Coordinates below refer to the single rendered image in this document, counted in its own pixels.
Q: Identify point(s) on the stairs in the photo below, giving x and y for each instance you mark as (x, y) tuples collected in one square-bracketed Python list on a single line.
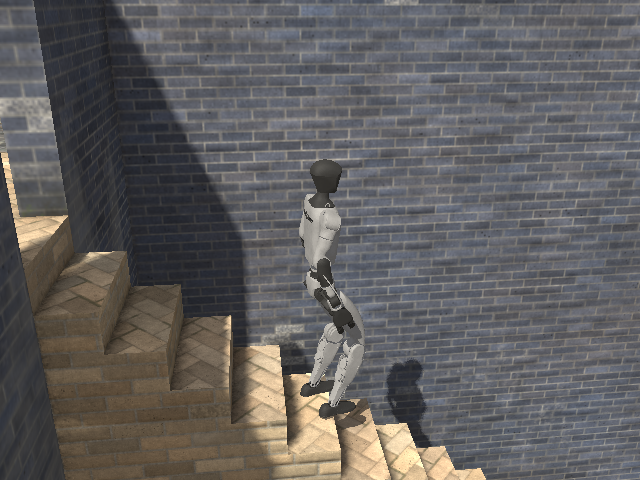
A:
[(138, 392)]

